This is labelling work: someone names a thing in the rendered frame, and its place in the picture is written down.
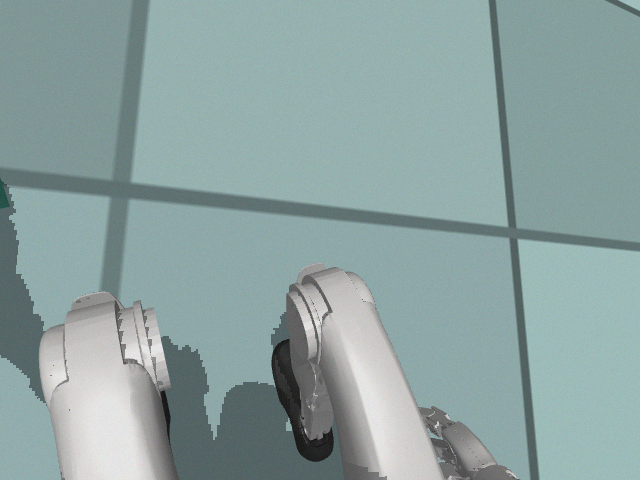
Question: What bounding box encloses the right robot foot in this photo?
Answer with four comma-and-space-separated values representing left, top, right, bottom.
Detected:
272, 339, 334, 462

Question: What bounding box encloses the small box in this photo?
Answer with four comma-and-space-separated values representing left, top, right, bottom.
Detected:
0, 178, 10, 209

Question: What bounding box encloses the right robot hand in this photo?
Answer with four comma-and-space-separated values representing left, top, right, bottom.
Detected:
418, 406, 498, 480

